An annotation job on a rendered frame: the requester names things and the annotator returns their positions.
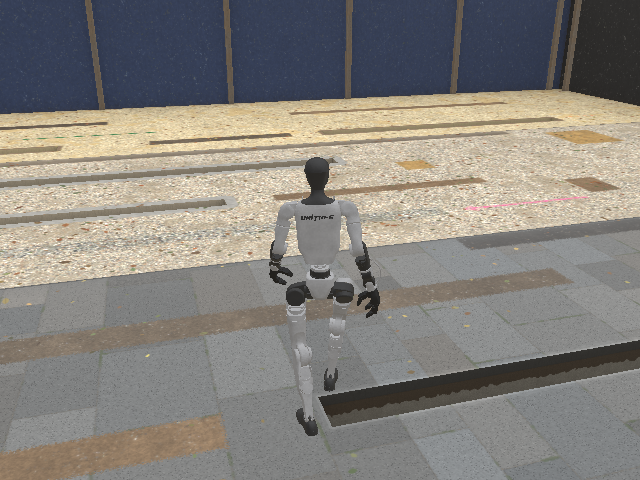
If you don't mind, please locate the robot left thigh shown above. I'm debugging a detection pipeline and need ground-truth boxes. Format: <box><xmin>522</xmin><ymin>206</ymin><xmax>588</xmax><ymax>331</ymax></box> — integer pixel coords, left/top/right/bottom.
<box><xmin>286</xmin><ymin>281</ymin><xmax>313</xmax><ymax>367</ymax></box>

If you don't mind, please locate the right robot forearm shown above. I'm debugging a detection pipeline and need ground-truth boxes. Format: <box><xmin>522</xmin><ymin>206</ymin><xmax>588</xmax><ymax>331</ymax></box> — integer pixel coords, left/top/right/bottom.
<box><xmin>355</xmin><ymin>241</ymin><xmax>377</xmax><ymax>292</ymax></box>

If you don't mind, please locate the robot left upper arm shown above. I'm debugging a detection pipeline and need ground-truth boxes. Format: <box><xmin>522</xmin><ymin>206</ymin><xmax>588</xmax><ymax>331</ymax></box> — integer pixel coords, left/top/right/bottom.
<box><xmin>272</xmin><ymin>201</ymin><xmax>298</xmax><ymax>255</ymax></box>

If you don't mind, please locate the robot right upper arm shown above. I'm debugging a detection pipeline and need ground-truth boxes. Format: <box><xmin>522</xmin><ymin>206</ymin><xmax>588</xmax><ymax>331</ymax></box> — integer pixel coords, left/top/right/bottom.
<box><xmin>338</xmin><ymin>200</ymin><xmax>365</xmax><ymax>257</ymax></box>

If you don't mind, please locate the robot left hand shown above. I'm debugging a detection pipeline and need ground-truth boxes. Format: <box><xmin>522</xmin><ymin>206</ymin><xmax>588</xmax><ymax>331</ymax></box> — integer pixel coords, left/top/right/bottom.
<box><xmin>269</xmin><ymin>266</ymin><xmax>293</xmax><ymax>285</ymax></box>

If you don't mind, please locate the humanoid robot torso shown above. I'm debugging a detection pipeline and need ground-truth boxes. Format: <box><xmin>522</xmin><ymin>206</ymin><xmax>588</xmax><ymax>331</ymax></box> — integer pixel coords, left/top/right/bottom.
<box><xmin>295</xmin><ymin>196</ymin><xmax>342</xmax><ymax>300</ymax></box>

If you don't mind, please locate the left robot forearm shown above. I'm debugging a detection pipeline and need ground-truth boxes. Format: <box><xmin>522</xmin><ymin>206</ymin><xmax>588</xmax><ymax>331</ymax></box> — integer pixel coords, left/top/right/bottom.
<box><xmin>269</xmin><ymin>240</ymin><xmax>284</xmax><ymax>271</ymax></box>

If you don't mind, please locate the robot right hand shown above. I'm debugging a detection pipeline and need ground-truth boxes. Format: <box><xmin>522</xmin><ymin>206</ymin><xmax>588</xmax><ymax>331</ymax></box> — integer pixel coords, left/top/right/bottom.
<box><xmin>357</xmin><ymin>288</ymin><xmax>380</xmax><ymax>318</ymax></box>

